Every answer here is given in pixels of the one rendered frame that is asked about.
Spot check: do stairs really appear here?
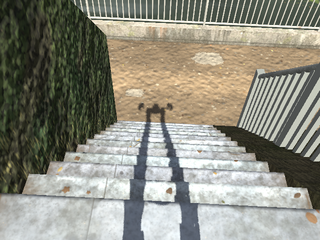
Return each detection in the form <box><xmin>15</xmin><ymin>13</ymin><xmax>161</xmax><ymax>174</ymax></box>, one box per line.
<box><xmin>22</xmin><ymin>120</ymin><xmax>313</xmax><ymax>209</ymax></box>

